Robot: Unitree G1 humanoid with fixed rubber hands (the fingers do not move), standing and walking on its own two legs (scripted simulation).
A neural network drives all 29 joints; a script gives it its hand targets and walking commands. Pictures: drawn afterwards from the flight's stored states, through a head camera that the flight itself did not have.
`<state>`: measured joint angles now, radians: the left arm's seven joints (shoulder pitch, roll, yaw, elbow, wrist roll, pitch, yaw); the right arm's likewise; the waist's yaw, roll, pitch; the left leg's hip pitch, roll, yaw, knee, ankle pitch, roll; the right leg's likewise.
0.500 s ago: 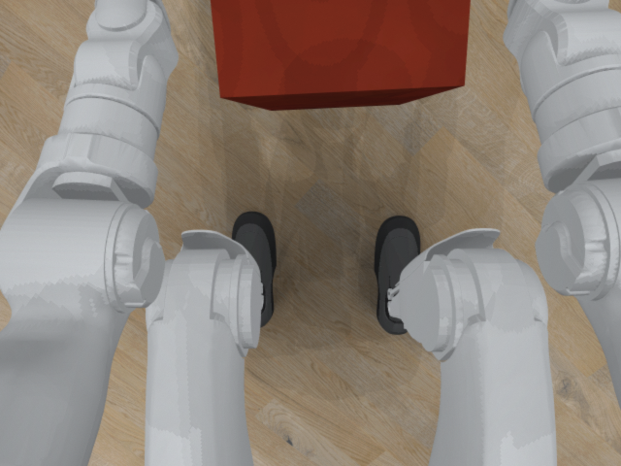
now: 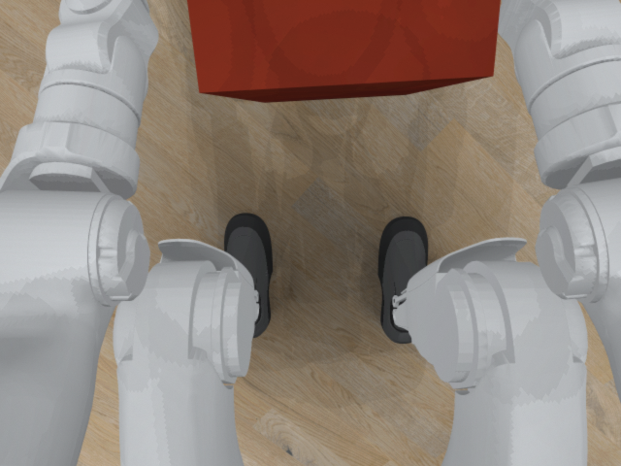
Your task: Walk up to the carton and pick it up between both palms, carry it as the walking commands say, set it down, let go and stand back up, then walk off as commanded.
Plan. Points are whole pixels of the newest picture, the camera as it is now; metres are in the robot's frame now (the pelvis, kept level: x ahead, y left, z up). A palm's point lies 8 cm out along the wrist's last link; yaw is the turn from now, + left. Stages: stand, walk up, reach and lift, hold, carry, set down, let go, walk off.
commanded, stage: reach and lift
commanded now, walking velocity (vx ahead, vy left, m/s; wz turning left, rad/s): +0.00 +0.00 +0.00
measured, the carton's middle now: out of the picture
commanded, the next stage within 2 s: none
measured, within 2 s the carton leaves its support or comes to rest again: leaves its support in 1.30 s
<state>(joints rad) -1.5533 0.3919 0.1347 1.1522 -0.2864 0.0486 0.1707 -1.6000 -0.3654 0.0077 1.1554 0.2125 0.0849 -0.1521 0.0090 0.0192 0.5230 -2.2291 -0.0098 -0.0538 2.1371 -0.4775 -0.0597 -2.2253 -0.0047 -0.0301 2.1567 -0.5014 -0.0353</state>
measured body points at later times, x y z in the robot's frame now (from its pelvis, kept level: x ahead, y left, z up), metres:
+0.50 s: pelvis +0.00 +0.00 +0.00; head +0.39 -0.01 +0.22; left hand +0.58 +0.15 -0.18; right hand +0.58 -0.14 -0.19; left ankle +0.14 +0.14 -0.34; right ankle +0.14 -0.11 -0.34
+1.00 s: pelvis +0.00 +0.00 +0.00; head +0.38 -0.01 +0.22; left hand +0.58 +0.15 -0.18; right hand +0.58 -0.15 -0.19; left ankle +0.14 +0.14 -0.34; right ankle +0.14 -0.11 -0.34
